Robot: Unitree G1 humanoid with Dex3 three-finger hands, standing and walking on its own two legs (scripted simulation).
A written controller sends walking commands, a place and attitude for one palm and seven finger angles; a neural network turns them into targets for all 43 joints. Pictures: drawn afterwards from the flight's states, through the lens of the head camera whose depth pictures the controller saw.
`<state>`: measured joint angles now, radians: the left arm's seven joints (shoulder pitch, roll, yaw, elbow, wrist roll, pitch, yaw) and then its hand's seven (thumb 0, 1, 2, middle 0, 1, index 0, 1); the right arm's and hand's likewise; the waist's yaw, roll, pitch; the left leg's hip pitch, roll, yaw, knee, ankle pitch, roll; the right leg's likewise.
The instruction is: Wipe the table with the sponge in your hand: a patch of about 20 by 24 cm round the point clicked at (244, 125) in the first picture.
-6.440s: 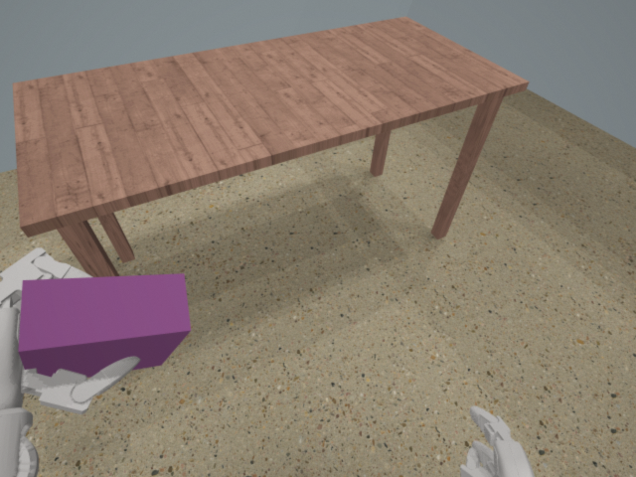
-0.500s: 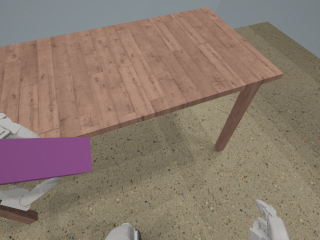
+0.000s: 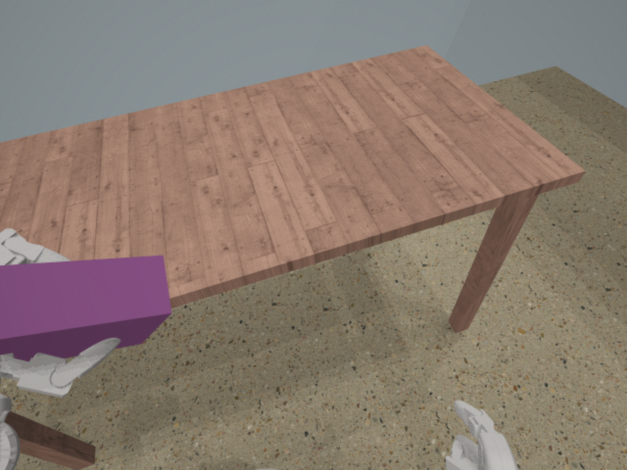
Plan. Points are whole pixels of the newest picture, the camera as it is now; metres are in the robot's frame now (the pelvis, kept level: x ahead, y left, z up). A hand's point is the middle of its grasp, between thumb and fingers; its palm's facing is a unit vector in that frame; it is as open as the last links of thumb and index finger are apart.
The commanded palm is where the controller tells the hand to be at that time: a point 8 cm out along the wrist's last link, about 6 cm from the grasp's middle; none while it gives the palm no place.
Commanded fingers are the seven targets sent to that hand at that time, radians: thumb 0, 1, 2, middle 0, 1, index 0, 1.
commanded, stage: come to a stop and stand still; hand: left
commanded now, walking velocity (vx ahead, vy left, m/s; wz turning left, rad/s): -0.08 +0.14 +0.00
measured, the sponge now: (107, 310) +0.23 +0.22 +0.16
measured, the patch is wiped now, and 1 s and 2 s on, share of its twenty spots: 0.00 0.00 0.00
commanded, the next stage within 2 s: look again from close up in 1.72 s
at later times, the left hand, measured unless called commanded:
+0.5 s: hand out of the picture +0.17 +0.33 +0.18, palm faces +0.50 -0.78 -0.38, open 9.9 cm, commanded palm +0.10 +0.33 +0.19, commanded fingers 0.00 0.10 1.30 -1.20 -1.60 -1.20 -1.60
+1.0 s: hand out of the picture +0.02 +0.37 +0.17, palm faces +0.55 -0.78 -0.30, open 9.9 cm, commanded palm -0.05 +0.39 +0.19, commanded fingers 0.00 0.10 1.30 -1.20 -1.60 -1.20 -1.60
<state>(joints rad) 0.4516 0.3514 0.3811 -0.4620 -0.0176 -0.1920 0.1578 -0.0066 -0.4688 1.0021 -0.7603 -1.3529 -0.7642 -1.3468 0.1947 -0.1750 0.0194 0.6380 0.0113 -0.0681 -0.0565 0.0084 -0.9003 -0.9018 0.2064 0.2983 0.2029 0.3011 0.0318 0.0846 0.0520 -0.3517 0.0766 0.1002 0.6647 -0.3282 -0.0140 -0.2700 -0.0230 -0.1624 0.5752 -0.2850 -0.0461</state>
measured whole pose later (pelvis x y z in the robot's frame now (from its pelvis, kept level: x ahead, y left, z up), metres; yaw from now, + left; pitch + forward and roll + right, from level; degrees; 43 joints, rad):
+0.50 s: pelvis -0.07 +0.05 +0.00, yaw -2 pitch -3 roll +0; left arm 0.31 0.40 0.46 -0.31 -0.05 -0.24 0.14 -0.01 -0.47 1.00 -0.76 -1.35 -0.76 -1.35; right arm 0.23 -0.22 -0.02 0.58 0.02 -0.14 -0.01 0.01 -0.91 -0.90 0.20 0.30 0.20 0.30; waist 0.03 -0.02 0.08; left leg -0.25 -0.01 0.10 0.53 -0.23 0.04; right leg -0.31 -0.07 -0.10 0.52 -0.17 0.00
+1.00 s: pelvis -0.15 +0.09 +0.00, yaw +11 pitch -6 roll -1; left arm 0.29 0.32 0.33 -0.39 0.00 -0.20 0.07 -0.01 -0.47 1.01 -0.76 -1.35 -0.77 -1.35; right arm 0.24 -0.20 0.00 0.57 -0.01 -0.14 0.01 0.01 -0.90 -0.90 0.20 0.30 0.20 0.30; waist 0.04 -0.03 0.06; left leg -0.39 -0.02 0.13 0.73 -0.40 0.01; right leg -0.31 0.00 0.04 0.57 -0.29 -0.03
